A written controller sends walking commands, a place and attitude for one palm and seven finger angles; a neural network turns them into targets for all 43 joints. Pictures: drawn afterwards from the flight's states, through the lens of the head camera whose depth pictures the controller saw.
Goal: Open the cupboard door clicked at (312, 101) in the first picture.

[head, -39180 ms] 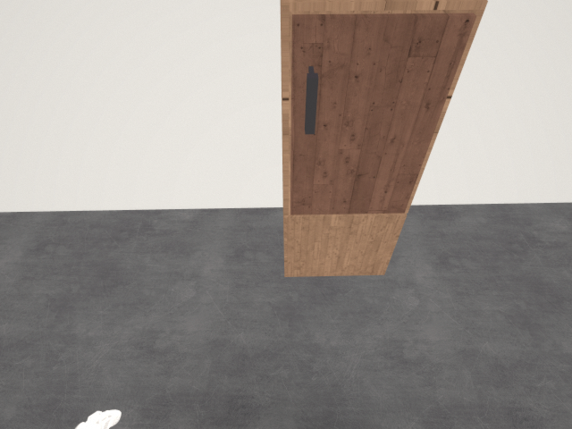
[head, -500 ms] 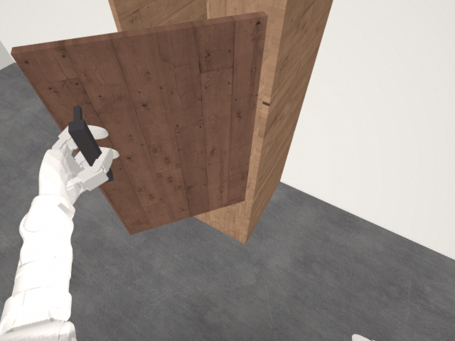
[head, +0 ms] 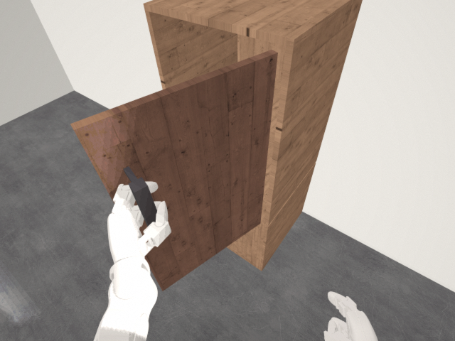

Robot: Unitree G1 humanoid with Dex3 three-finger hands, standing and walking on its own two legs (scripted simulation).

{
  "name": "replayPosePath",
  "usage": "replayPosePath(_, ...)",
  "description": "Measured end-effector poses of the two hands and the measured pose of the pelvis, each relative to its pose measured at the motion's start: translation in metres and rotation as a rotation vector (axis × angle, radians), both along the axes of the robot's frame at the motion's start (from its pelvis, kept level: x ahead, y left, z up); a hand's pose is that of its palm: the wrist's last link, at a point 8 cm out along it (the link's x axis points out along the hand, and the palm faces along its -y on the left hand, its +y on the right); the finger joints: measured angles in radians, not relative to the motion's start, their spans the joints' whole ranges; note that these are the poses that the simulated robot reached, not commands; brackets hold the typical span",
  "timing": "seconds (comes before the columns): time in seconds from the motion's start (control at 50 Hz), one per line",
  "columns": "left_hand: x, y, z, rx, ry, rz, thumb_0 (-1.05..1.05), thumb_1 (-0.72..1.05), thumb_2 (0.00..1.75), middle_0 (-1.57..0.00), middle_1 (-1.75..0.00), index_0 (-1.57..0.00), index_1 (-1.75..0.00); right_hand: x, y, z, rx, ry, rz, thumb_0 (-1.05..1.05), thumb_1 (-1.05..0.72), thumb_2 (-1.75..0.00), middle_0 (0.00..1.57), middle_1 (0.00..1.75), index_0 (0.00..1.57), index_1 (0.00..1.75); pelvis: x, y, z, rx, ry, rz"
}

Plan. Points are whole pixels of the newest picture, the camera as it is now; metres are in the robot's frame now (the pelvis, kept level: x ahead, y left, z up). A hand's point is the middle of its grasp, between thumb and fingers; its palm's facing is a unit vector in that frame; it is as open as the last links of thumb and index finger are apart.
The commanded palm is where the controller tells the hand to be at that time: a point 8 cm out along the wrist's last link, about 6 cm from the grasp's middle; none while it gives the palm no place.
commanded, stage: open thumb and fingers to let go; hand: left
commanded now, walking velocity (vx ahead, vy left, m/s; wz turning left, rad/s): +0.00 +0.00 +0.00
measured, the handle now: (143, 203) +0.34 +0.17 +0.08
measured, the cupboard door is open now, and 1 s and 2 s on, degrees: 74 77 79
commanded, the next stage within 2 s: slide the hand sideways off the handle in 0.92 s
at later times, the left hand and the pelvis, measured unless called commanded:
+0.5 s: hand (170, 224) +0.29 +0.11 +0.09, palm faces +0.35 -0.94 +0.01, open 10.2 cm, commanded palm +0.25 +0.16 +0.08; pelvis -0.02 +0.00 +0.00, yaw +1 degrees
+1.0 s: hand (170, 226) +0.29 +0.11 +0.09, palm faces +0.32 -0.95 +0.00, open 14.5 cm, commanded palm +0.25 +0.15 +0.08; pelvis -0.03 +0.02 +0.00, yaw +1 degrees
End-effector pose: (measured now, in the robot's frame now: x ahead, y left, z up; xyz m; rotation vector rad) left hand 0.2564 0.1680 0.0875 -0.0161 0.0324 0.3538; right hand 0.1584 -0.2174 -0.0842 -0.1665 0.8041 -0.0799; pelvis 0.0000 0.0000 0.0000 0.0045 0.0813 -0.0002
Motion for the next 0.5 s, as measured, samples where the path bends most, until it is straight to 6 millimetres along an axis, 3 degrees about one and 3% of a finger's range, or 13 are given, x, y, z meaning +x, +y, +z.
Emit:
replayPosePath(0.12,-0.014,-0.020,-0.001,-0.012,-0.012,0.015,0.01,0.67,0.75,-0.31,-1.31,-0.33,-1.32,-0.015,-0.016,-0.012,-0.033,0.051,0.006,0.01,-0.91,-0.90,0.20,0.30,0.20,0.30,-0.002,-0.005,-0.002,0.006,-0.008,0.017)
replayPosePath(0.28,-0.006,-0.016,-0.003,0.045,-0.024,0.023,0.00,0.58,0.76,-0.35,-1.32,-0.36,-1.32,-0.023,-0.019,-0.022,-0.051,0.088,0.013,0.01,-0.91,-0.90,0.20,0.30,0.20,0.30,-0.013,-0.010,-0.004,0.010,-0.007,0.029)
replayPosePath(0.38,-0.003,-0.013,-0.003,0.022,-0.024,0.019,0.01,0.40,0.69,-0.35,-1.30,-0.36,-1.30,-0.021,-0.012,-0.021,-0.039,0.066,0.016,0.01,-0.91,-0.90,0.20,0.30,0.20,0.30,-0.017,-0.008,-0.003,0.009,-0.009,0.028)
replayPosePath(0.5,-0.003,-0.016,-0.002,0.014,-0.031,0.008,0.01,0.06,0.54,-0.33,-1.26,-0.34,-1.26,-0.018,-0.002,-0.017,-0.025,0.029,0.032,0.01,-0.91,-0.90,0.20,0.30,0.20,0.30,-0.020,-0.002,-0.003,0.008,-0.012,0.025)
